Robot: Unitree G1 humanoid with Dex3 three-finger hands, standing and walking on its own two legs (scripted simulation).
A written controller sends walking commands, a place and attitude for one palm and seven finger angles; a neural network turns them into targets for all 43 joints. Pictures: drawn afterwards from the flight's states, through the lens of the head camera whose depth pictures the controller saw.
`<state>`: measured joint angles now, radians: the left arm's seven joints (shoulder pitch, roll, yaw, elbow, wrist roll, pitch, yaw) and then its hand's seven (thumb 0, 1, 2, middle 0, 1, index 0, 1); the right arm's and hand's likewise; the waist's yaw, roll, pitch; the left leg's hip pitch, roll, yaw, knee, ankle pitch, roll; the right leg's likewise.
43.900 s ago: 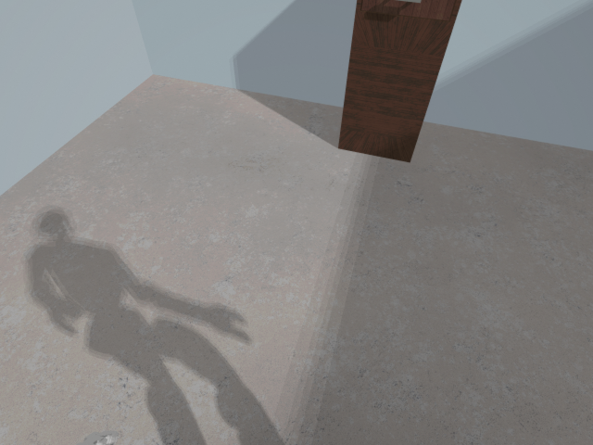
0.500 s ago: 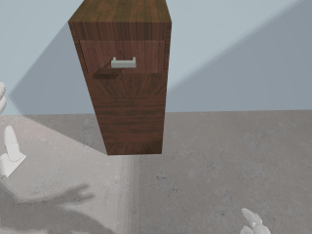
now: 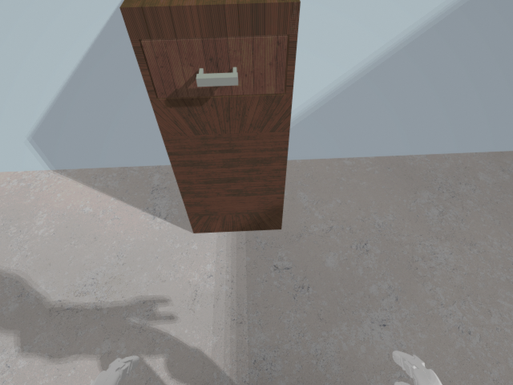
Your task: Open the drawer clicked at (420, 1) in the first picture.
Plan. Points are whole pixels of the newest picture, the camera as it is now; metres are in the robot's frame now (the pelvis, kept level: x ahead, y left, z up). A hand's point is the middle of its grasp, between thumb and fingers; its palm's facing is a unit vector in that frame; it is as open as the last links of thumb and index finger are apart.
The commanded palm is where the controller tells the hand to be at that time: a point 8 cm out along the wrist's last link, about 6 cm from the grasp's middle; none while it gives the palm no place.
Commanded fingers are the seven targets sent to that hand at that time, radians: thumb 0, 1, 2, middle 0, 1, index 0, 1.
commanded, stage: let the arm hang, fingers relaxed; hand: left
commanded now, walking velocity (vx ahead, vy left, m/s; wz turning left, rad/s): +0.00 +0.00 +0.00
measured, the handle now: (217, 75) +0.82 +0.13 +0.05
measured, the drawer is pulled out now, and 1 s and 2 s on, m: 0.00 0.00 0.00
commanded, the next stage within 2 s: look to check the result in 0.86 s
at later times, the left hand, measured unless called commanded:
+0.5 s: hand out of the picture -0.02 +0.22 -0.15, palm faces +0.02 -0.96 -0.29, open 7.4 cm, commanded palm none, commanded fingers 0.00 0.90 0.90 -0.20 -0.30 -0.20 -0.30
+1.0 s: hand out of the picture +0.06 +0.21 -0.15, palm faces -0.02 -0.96 -0.27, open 7.4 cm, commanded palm none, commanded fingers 0.00 0.90 0.90 -0.20 -0.30 -0.20 -0.30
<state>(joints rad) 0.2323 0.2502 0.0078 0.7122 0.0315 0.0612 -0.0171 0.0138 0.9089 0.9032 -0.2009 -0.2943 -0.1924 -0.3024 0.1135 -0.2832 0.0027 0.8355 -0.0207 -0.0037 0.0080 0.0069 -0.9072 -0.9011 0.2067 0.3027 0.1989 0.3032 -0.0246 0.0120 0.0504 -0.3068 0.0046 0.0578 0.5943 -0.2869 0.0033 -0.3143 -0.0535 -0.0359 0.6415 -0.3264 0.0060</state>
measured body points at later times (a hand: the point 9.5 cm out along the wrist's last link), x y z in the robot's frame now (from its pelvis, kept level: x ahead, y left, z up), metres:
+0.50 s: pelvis -0.01 +0.00 +0.02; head +0.00 -0.01 +0.47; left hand -0.02 +0.27 -0.13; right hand +0.00 -0.23 -0.15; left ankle +0.02 +0.12 -0.73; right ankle +0.01 -0.12 -0.73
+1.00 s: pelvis +0.00 -0.01 +0.02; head +0.01 -0.01 +0.47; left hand +0.06 +0.26 -0.13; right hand +0.02 -0.28 -0.13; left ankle +0.02 +0.12 -0.73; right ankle +0.01 -0.12 -0.73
